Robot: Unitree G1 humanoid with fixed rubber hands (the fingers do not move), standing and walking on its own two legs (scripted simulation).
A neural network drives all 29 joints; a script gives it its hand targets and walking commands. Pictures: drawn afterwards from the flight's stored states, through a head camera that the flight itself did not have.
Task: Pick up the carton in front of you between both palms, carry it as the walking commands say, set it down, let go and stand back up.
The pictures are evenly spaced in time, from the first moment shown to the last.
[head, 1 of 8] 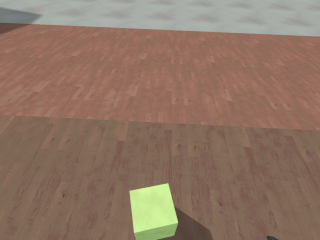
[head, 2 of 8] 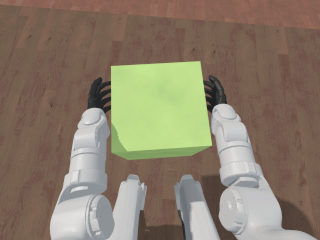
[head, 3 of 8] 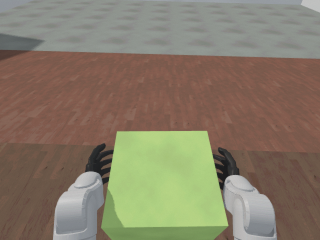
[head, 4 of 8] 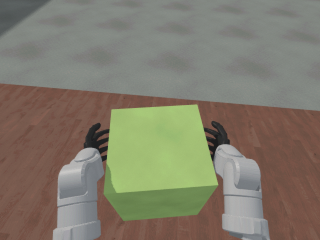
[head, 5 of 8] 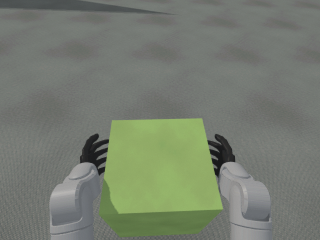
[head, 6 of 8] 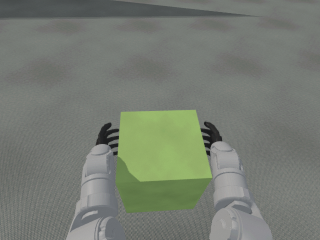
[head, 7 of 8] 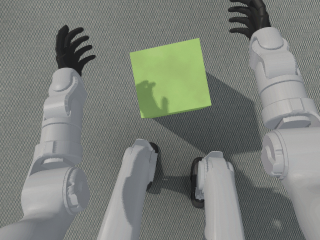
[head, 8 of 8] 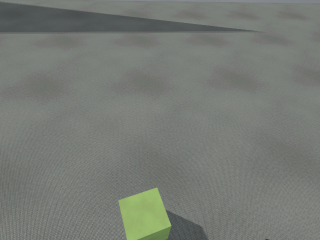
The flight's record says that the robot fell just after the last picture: no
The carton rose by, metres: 0.68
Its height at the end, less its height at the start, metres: -0.44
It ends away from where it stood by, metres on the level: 5.20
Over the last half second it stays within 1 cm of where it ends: yes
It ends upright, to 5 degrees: yes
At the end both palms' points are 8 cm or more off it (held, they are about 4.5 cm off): yes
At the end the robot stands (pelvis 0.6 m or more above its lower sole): yes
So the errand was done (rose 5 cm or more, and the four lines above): yes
